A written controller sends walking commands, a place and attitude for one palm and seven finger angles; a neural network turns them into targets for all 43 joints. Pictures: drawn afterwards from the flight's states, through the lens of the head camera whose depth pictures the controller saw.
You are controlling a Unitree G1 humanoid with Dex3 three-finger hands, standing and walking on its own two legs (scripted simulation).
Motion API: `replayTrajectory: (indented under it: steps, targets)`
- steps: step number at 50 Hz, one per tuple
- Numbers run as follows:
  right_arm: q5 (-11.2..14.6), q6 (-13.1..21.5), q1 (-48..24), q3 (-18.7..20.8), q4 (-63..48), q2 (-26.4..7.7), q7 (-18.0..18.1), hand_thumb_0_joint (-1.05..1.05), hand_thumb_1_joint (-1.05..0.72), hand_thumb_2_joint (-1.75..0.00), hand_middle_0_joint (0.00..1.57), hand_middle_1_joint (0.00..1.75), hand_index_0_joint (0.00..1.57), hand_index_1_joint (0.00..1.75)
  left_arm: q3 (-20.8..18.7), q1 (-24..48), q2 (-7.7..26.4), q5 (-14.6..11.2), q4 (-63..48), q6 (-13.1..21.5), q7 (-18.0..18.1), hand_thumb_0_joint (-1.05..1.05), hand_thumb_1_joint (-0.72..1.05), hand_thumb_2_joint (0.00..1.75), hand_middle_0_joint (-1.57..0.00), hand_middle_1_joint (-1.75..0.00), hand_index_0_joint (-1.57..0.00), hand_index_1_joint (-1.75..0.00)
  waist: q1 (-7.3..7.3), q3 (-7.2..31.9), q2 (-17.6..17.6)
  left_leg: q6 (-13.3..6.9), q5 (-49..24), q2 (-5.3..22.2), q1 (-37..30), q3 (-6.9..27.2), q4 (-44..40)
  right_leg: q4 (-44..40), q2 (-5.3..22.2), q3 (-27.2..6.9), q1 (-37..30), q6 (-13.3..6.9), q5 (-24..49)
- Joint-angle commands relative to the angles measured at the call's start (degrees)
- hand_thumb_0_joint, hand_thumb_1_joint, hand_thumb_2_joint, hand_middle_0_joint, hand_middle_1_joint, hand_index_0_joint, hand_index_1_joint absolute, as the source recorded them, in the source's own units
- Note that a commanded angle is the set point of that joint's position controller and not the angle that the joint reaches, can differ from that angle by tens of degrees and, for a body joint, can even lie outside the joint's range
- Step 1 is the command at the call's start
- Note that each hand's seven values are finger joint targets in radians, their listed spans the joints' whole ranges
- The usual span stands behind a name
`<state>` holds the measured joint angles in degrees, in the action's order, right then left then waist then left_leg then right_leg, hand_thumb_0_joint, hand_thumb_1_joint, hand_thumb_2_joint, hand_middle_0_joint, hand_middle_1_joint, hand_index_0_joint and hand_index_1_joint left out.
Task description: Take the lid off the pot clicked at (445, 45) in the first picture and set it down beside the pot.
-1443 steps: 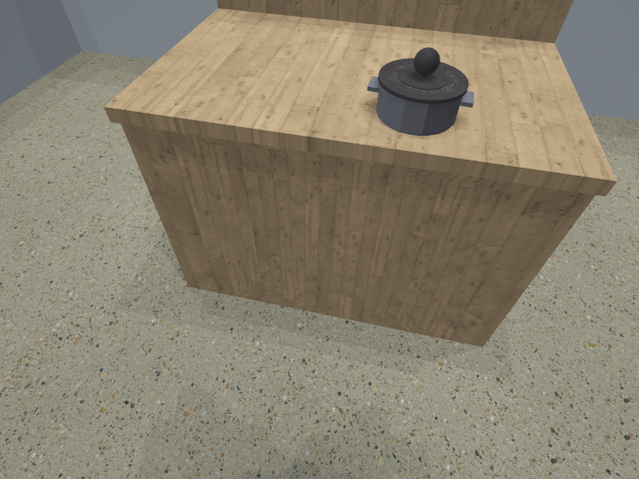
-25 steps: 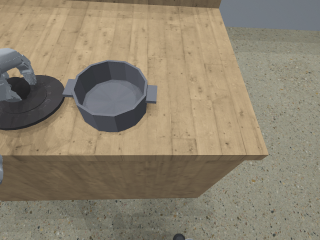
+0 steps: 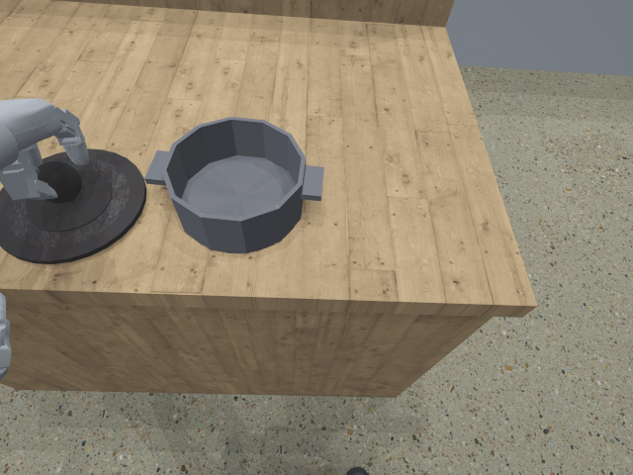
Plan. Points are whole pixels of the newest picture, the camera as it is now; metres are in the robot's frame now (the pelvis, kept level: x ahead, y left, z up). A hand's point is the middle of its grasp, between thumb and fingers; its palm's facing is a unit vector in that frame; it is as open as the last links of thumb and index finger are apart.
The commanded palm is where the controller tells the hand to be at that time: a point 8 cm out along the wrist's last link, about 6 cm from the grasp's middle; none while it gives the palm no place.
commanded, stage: open the fingers wide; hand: left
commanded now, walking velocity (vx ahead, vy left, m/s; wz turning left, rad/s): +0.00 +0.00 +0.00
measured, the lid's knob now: (57, 182) +0.47 +0.33 +0.07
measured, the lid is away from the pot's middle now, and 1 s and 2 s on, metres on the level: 0.23 0.23 0.23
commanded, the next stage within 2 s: raise the empty hand in 0.56 s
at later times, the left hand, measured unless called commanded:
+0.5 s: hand (35, 162) +0.47 +0.33 +0.11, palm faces -0.42 -0.09 -0.90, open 10.9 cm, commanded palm +0.48 +0.33 +0.16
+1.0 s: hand (12, 142) +0.47 +0.34 +0.14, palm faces -0.38 -0.08 -0.92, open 11.1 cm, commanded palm +0.48 +0.33 +0.20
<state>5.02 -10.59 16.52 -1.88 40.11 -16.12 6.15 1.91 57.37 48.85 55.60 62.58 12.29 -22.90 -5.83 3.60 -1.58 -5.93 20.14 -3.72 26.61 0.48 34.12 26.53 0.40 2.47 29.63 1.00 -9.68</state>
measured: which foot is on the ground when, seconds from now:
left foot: down 0.00-1.00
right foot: down 0.00-1.00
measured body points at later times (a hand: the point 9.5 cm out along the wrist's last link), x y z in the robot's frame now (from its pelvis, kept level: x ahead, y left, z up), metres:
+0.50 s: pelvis +0.00 +0.01 +0.00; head +0.09 +0.02 +0.44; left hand +0.48 +0.33 +0.16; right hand +0.00 -0.27 -0.12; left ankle -0.05 +0.05 -0.73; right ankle +0.02 -0.15 -0.73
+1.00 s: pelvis +0.01 +0.02 +0.00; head +0.08 +0.04 +0.45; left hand +0.48 +0.34 +0.19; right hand +0.05 -0.25 -0.12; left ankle -0.05 +0.05 -0.73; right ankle +0.03 -0.15 -0.73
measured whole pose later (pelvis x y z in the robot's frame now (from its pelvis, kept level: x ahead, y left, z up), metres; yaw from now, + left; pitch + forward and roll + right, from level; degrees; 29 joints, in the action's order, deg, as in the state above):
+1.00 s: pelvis +0.01 +0.02 +0.00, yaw +0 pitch +13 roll -4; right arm 4.8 -11.7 16.4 -1.6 39.3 -15.8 4.3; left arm 3.5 61.0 48.2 55.1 60.9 9.5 -24.8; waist -5.3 4.0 -2.3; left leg -7.3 19.9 -4.7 24.9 0.4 32.4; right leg 24.6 1.2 2.0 27.7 0.6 -9.4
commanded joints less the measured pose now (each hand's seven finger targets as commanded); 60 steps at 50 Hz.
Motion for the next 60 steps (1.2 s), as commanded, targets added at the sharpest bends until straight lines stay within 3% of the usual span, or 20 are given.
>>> replayTrajectory:
  steps: [1,5,9,13,16,21,23,24,28,30,33,35,38,42,46,48,51,54,57,60]
  targets:
    - [-0.42,0.15,6.01,3.43,-3.33,-10.43,0.21,0.00,-0.90,-0.90,0.20,0.30,0.20,0.30,-3.21,25.86,15.38,-1.17,-9.05,-0.36,2.25,0.00,0.15,0.77,-0.50,-0.91,-0.50,-0.91,-0.92,21.71,-7.08,4.89,-38.75,4.02,-15.64,4.02,-1.39,0.99,-2.63,1.11,-6.04,-3.73,10.28]
    - [-0.07,-0.51,6.22,3.16,-3.34,-10.97,0.15,0.00,-0.90,-0.90,0.20,0.30,0.20,0.30,-1.44,26.71,14.54,-1.18,-7.03,-1.08,1.53,0.00,0.08,0.75,-0.46,-0.88,-0.46,-0.88,-1.57,19.59,-4.20,4.20,-32.04,3.78,-11.59,3.41,-1.77,1.26,-2.55,1.10,-5.68,-3.71,8.27]
    - [-0.51,-0.44,6.89,3.48,-4.04,-10.75,0.50,0.00,-0.90,-0.90,0.20,0.30,0.20,0.30,-5.35,29.16,19.47,-0.56,-11.95,-0.10,2.14,0.00,0.02,0.72,-0.41,-0.85,-0.41,-0.85,-0.78,26.08,-7.86,4.73,-37.36,3.69,-15.69,4.18,-1.12,2.01,-2.66,0.69,-7.58,-3.88,10.11]
    - [-0.21,-0.30,7.28,2.93,-3.62,-10.88,0.67,0.00,-0.90,-0.90,0.20,0.30,0.20,0.30,-4.25,27.74,18.89,-0.59,-7.68,-0.61,2.10,0.00,-0.04,0.69,-0.37,-0.82,-0.37,-0.82,-1.19,22.23,-6.10,4.47,-34.59,3.69,-12.05,3.52,-1.32,1.86,-2.70,0.76,-7.04,-3.72,9.53]
    - [-0.30,-0.18,7.78,3.19,-3.92,-10.67,0.53,0.00,-0.90,-0.90,0.20,0.30,0.20,0.30,-5.36,27.94,19.99,-0.19,-9.58,-0.54,2.35,0.00,-0.04,0.70,-0.37,-0.82,-0.37,-0.82,-0.78,24.16,-8.45,4.83,-37.68,3.72,-14.46,3.82,-0.95,1.87,-2.82,0.74,-6.95,-3.83,10.47]
    - [-0.18,-0.40,7.87,2.98,-3.99,-10.97,0.50,0.00,-0.90,-0.90,0.20,0.30,0.20,0.30,-5.69,25.15,20.65,-0.72,-6.46,-0.81,1.68,0.00,-0.05,0.72,-0.38,-0.80,-0.38,-0.80,-0.76,21.88,-4.68,4.04,-35.00,3.56,-10.30,2.94,-1.06,1.80,-2.78,0.65,-8.62,-3.55,11.29]
    - [-0.64,-0.90,7.78,3.68,-4.26,-10.87,0.12,0.00,-0.90,-0.90,0.20,0.30,0.20,0.30,-7.06,29.02,22.08,-0.34,-14.16,-0.20,1.90,0.00,-0.05,0.72,-0.38,-0.80,-0.38,-0.80,0.01,27.33,-11.52,5.53,-43.49,4.00,-17.09,4.40,-0.90,2.05,-2.94,0.70,-7.94,-3.87,12.33]
    - [-0.84,-0.80,7.91,3.81,-4.50,-10.46,0.03,0.00,-0.90,-0.90,0.20,0.30,0.20,0.30,-8.27,26.96,22.63,0.06,-13.23,0.17,2.10,0.00,-0.05,0.72,-0.38,-0.80,-0.38,-0.80,0.20,27.79,-12.23,5.76,-47.11,3.91,-18.55,4.76,-0.08,2.17,-3.15,0.71,-7.40,-3.87,12.99]
    - [-0.46,-1.40,7.57,3.48,-4.16,-10.80,-0.26,0.00,-0.90,-0.90,0.20,0.30,0.20,0.30,-6.17,22.50,19.47,-1.58,-7.09,-0.53,1.14,0.00,-0.05,0.73,-0.38,-0.80,-0.38,-0.80,-0.53,22.63,-4.44,4.50,-41.75,3.80,-13.04,3.43,-0.50,1.39,-3.05,0.79,-8.13,-3.28,12.98]
    - [-0.33,-1.69,7.25,3.85,-3.69,-10.80,-0.38,0.00,-0.90,-0.90,0.20,0.30,0.20,0.30,-2.48,26.99,15.74,-1.39,-10.73,-0.87,0.75,0.00,-0.05,0.73,-0.39,-0.79,-0.39,-0.79,-1.20,22.27,-7.65,5.00,-40.39,4.20,-15.30,3.95,-1.15,0.99,-3.11,1.18,-5.20,-3.54,10.62]
    - [-0.98,-1.64,7.54,4.19,-3.87,-10.75,-0.31,0.00,-0.90,-0.90,0.20,0.30,0.20,0.30,-7.46,29.12,21.47,-1.10,-16.45,0.54,1.33,0.00,-0.05,0.73,-0.38,-0.79,-0.38,-0.79,-0.32,28.32,-11.36,5.83,-47.73,4.40,-20.99,5.23,-0.29,1.58,-3.29,0.76,-5.91,-3.65,11.84]
    - [-1.14,-1.58,7.17,4.31,-3.94,-10.22,-0.26,0.00,-0.90,-0.90,0.20,0.30,0.20,0.30,-8.22,29.80,21.52,-1.45,-17.73,0.77,1.57,0.00,-0.05,0.73,-0.38,-0.79,-0.38,-0.79,-0.28,29.42,-11.79,6.10,-52.08,4.56,-23.17,5.85,-0.09,1.26,-3.28,0.72,-6.13,-3.45,12.99]
    - [-0.79,-1.27,6.91,3.85,-3.22,-10.31,-0.60,0.00,-0.90,-0.90,0.20,0.30,0.20,0.30,-5.37,28.38,17.90,-1.92,-11.94,-0.50,1.32,0.00,-0.05,0.73,-0.38,-0.79,-0.38,-0.79,-0.68,23.00,-8.72,6.01,-47.90,4.74,-20.20,5.53,-1.00,0.25,-3.21,1.13,-4.43,-3.41,10.86]
    - [-0.85,-0.79,6.05,4.05,-4.03,-10.28,-1.19,0.00,-0.90,-0.90,0.20,0.30,0.20,0.30,-4.19,29.39,16.40,-1.46,-14.58,-1.10,1.19,0.00,-0.05,0.73,-0.38,-0.79,-0.38,-0.79,-0.06,24.83,-10.80,6.63,-50.35,4.64,-22.39,6.34,-1.61,0.09,-3.10,0.93,-5.53,-3.82,12.03]
    - [-0.54,-0.66,5.59,3.57,-4.41,-10.21,-1.12,0.00,-0.90,-0.90,0.20,0.30,0.20,0.30,-2.66,29.23,15.12,-1.79,-10.53,-2.64,0.56,0.00,-0.05,0.73,-0.38,-0.79,-0.38,-0.79,-0.41,22.18,-5.26,5.43,-42.79,4.08,-17.72,5.37,-2.89,-0.68,-2.76,0.70,-8.36,-3.55,11.82]
    - [-0.82,-0.43,5.45,3.83,-4.18,-10.27,-1.35,0.00,-0.90,-0.90,0.20,0.30,0.20,0.30,-2.48,32.13,15.07,-1.60,-13.73,-2.69,0.22,0.00,-0.05,0.73,-0.38,-0.79,-0.38,-0.79,-0.16,23.24,-8.08,6.31,-47.09,4.64,-21.14,6.43,-3.01,-0.71,-2.83,0.89,-7.05,-3.66,11.65]
    - [-0.68,-0.20,5.22,3.46,-4.64,-9.98,-1.25,0.00,-0.90,-0.90,0.20,0.30,0.20,0.30,-3.82,30.76,16.66,-1.46,-11.36,-2.93,0.13,0.00,-0.05,0.73,-0.38,-0.79,-0.38,-0.79,-0.11,23.26,-5.56,5.92,-46.75,4.29,-19.97,6.10,-3.20,-0.97,-2.69,0.60,-9.18,-3.52,12.77]
    - [-0.98,0.03,4.59,3.95,-4.67,-9.91,-1.78,0.00,-0.90,-0.90,0.20,0.30,0.20,0.30,-1.28,34.69,13.81,-1.43,-14.75,-3.43,-0.48,0.00,-0.05,0.73,-0.38,-0.79,-0.38,-0.79,-0.26,23.61,-8.55,6.63,-48.33,4.76,-22.82,6.81,-3.85,-1.55,-2.64,0.79,-7.69,-3.58,11.74]
    - [-1.10,0.24,4.74,4.03,-5.08,-10.01,-2.35,0.00,-0.90,-0.90,0.20,0.30,0.20,0.30,-3.25,33.09,15.66,-1.30,-14.66,-3.44,-0.51,0.00,-0.05,0.73,-0.38,-0.79,-0.38,-0.79,0.21,24.11,-8.69,7.17,-51.92,4.79,-24.35,7.50,-3.63,-1.56,-2.63,0.68,-7.80,-3.71,12.02]
    - [-0.88,0.38,4.54,3.74,-4.89,-9.82,-2.52,0.00,-0.90,-0.90,0.20,0.30,0.20,0.30,-0.79,32.67,12.55,-1.63,-11.56,-4.59,-1.25,0.00,-0.05,0.73,-0.38,-0.79,-0.38,-0.79,-0.12,21.67,-5.29,6.49,-46.97,4.57,-21.39,6.94,-4.51,-2.08,-2.58,0.70,-8.79,-3.54,11.64]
